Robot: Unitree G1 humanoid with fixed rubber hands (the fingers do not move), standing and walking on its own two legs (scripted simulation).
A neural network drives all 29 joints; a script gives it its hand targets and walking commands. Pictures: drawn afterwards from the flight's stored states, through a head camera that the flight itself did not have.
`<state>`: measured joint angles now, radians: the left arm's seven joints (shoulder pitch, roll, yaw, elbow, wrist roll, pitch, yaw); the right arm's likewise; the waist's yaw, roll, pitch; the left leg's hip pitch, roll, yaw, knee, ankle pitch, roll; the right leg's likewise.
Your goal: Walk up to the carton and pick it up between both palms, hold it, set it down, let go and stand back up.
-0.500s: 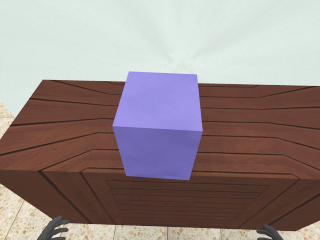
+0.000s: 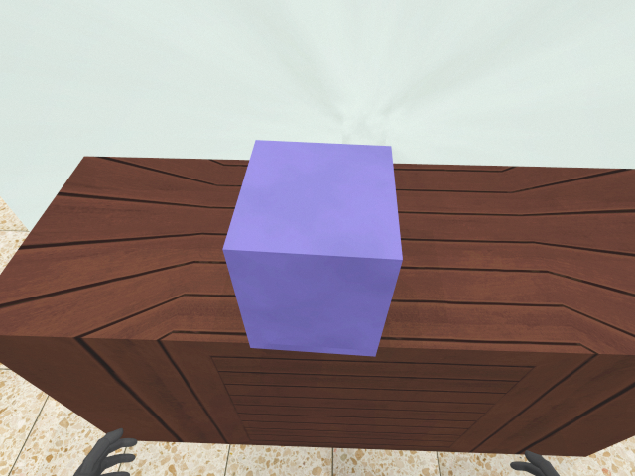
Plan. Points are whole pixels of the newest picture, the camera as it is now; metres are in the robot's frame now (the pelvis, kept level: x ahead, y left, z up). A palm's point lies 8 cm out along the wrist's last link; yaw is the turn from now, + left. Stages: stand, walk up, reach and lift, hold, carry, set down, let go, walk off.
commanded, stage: stand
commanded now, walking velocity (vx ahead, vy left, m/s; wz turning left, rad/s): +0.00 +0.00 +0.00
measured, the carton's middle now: (317, 251) +0.42 +0.00 +0.02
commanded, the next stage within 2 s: none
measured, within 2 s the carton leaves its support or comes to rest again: neither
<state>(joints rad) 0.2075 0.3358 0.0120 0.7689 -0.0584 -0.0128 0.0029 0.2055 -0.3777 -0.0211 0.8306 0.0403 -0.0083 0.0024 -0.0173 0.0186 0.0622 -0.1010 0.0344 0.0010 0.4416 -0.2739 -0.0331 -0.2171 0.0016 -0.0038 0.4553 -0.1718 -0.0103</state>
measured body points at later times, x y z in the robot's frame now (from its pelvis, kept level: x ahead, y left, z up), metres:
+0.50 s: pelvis +0.00 +0.00 +0.00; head +0.00 -0.01 +0.45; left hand +0.13 +0.29 -0.10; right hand +0.10 -0.30 -0.11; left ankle -0.02 +0.14 -0.74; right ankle +0.05 -0.11 -0.74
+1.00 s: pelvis +0.00 +0.00 +0.00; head +0.00 -0.01 +0.45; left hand +0.13 +0.29 -0.10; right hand +0.10 -0.31 -0.12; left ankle -0.02 +0.14 -0.74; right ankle +0.05 -0.11 -0.74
